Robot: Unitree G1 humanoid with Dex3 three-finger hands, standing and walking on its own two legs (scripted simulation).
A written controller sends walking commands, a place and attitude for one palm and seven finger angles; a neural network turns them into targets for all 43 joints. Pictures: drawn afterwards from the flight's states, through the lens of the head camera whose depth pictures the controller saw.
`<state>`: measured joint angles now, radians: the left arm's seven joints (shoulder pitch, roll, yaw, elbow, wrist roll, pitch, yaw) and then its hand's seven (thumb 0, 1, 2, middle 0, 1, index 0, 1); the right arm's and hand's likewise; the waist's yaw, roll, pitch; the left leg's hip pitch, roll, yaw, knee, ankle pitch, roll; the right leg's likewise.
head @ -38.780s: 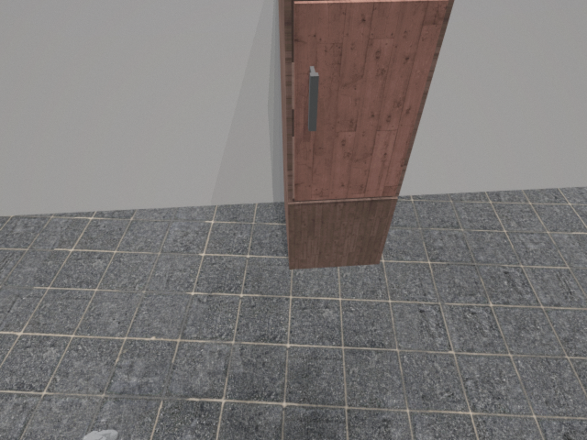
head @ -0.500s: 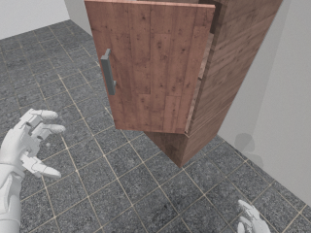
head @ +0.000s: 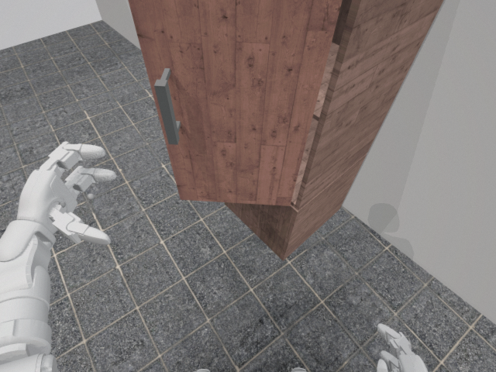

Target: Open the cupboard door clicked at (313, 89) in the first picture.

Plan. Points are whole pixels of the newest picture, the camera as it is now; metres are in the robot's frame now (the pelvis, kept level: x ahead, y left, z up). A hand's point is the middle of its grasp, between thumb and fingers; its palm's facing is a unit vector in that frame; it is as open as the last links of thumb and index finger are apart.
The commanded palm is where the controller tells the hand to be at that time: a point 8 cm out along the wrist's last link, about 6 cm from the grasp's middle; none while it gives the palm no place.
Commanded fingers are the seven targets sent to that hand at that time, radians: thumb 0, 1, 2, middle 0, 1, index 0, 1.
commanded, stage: move the hooked fingers beside the handle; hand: left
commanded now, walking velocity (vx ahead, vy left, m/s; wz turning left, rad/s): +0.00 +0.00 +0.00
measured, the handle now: (170, 108) +0.60 +0.19 +0.07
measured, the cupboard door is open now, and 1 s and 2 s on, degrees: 45 45 45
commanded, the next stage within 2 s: none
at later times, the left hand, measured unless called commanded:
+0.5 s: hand (104, 161) +0.43 +0.27 +0.08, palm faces -0.03 -1.00 +0.00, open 14.0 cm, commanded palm +0.41 +0.31 +0.08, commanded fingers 0.00 -0.50 0.30 -0.30 -1.20 -0.30 -1.20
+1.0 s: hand (123, 130) +0.51 +0.25 +0.09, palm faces -0.05 -1.00 +0.00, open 14.0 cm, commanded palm +0.50 +0.30 +0.08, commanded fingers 0.00 -0.50 0.30 -0.30 -1.20 -0.30 -1.20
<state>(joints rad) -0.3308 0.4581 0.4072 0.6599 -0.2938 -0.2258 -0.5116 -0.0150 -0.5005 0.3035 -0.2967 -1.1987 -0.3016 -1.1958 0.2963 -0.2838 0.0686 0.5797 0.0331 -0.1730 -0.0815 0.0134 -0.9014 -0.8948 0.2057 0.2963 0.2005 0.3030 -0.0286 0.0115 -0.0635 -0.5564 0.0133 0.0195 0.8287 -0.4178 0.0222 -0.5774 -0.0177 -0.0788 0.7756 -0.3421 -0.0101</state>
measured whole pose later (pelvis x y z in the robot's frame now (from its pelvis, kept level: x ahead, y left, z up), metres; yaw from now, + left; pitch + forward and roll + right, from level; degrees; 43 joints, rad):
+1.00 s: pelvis +0.00 +0.01 -0.02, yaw -2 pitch +19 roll -3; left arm -0.92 0.70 0.47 1.23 -0.12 -0.31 -0.47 -0.01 -0.50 0.30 -0.30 -1.20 -0.30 -1.20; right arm 0.42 -0.29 0.07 0.61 0.00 0.05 -0.04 0.01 -0.90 -0.89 0.21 0.30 0.20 0.30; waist -0.17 0.01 -0.08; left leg -0.82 0.04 0.03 0.95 -0.46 0.04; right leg -0.83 0.00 -0.07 0.85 -0.35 0.01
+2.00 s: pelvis +0.02 +0.01 -0.02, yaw -3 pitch +23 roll -5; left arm -1.00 0.75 0.48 1.25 -0.09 -0.31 -0.44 -0.02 -0.50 0.30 -0.30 -1.20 -0.30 -1.20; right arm 0.39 -0.29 0.07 0.57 -0.02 0.11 -0.02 0.00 -0.90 -0.89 0.20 0.30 0.20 0.30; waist -0.21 0.01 -0.09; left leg -0.89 0.05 0.00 0.99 -0.49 0.03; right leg -0.88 0.02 -0.09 0.85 -0.36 0.00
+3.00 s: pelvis +0.02 +0.01 -0.02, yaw -2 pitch +23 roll -4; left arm -1.01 0.63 0.43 1.21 -0.07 -0.32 -0.29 -0.02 -0.50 0.30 -0.30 -1.20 -0.29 -1.21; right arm 0.43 -0.27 0.06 0.60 -0.03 0.09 0.01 0.00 -0.90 -0.89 0.20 0.30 0.20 0.30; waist -0.21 0.03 -0.09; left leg -0.89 0.05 0.01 0.98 -0.49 0.03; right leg -0.89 0.02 -0.08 0.86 -0.37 -0.01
